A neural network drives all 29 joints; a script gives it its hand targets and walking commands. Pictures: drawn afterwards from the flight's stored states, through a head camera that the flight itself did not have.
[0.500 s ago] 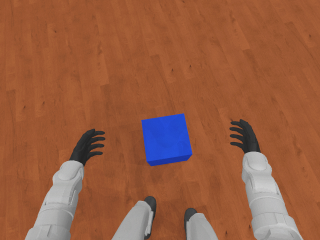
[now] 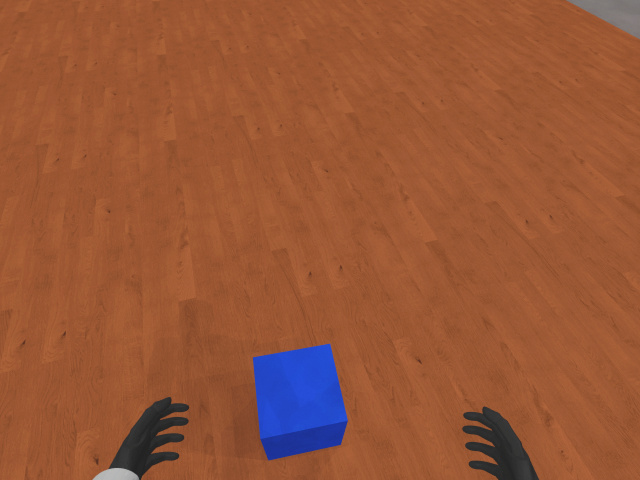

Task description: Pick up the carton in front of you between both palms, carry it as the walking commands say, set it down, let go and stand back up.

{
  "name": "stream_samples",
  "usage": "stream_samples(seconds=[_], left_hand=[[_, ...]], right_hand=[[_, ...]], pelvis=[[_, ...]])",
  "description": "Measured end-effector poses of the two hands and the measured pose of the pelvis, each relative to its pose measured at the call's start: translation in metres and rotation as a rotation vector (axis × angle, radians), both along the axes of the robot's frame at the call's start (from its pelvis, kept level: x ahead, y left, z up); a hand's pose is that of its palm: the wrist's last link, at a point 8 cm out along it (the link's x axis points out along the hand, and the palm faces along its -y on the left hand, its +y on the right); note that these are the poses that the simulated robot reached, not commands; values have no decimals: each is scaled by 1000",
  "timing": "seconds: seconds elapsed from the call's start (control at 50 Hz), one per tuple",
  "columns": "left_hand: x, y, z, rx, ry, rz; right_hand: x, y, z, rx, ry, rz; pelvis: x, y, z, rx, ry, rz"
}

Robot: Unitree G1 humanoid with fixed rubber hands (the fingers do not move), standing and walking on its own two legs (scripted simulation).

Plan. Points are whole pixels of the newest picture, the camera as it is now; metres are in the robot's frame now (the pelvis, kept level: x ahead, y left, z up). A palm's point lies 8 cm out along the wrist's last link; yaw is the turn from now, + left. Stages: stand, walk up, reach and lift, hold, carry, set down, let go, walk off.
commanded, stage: let go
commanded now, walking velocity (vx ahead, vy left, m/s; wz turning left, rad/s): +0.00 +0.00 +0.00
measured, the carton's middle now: (298, 403) +0.42 +0.06 -0.65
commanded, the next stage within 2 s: stand in 0.42 s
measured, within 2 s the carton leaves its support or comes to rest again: neither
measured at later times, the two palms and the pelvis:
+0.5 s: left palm (102, 473) +0.15 +0.27 -0.07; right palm out of the picture +0.14 -0.23 -0.08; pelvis -0.01 +0.02 +0.00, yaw +0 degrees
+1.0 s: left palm (73, 478) +0.15 +0.31 -0.10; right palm out of the picture +0.13 -0.26 -0.08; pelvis +0.01 +0.03 +0.00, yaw -2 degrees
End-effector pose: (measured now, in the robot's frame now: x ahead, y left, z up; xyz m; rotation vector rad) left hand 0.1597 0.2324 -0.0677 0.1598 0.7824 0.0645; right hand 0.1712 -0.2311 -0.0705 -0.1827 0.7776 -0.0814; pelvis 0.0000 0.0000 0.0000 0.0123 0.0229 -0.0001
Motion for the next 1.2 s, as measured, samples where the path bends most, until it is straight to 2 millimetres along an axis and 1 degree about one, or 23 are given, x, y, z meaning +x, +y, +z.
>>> stream_samples(seconds=[0.1, 0.18, 0.32, 0.44, 0.48, 0.58, 0.62, 0.68, 0.76, 0.9, 0.98, 1.08, 1.2], left_hand=[[4, -7, 0, 3, -3, -15], [4, -6, 0, 8, 6, -18], [1, 8, 5, 59, 22, 14], [-5, 20, 3, 73, 28, 30], [-7, 29, -3, 101, 23, 30], [-16, 54, -19, 140, 60, 31], [-20, 62, -25, 148, 85, 29], [-23, 69, -31, 158, 118, 26], [-21, 74, -35, 164, 141, 20], [-12, 78, -35, 174, 152, 7], [-11, 80, -35, 181, 158, 5], [-15, 84, -34, 190, 173, 7], [-24, 87, -35, 198, 198, 12]], right_hand=[[-15, -8, 5, 3, 13, -10], [-19, -7, 6, 7, 17, -9], [-19, 3, 1, 6, 6, -15], [-20, 12, 0, -17, 8, -4], [-25, 6, -4, -70, 38, 1], [-39, -22, -5, -175, 103, -33], [-43, -30, -4, -201, 120, -49], [-44, -38, -2, -225, 136, -69], [-43, -39, -1, -234, 147, -83], [-42, -32, -6, -221, 163, -90], [-44, -30, -10, -212, 176, -93], [-50, -31, -12, -209, 194, -98], [-58, -35, -13, -212, 216, -105]], pelvis=[[0, -4, 0, 0, -54, -4], [-1, -3, 0, -1, -83, -7], [-4, 3, -3, -3, -93, 5], [-7, 12, -4, -7, -92, 4], [-7, 15, -5, -10, -70, 1], [-5, 19, -6, -15, -35, -7], [-2, 21, -6, -16, -28, -10], [1, 24, -5, -18, -22, -14], [5, 27, -4, -19, -20, -19], [10, 31, -3, -18, -25, -25], [11, 33, -3, -17, -29, -27], [10, 34, -2, -17, -34, -28], [6, 33, -1, -16, -42, -28]])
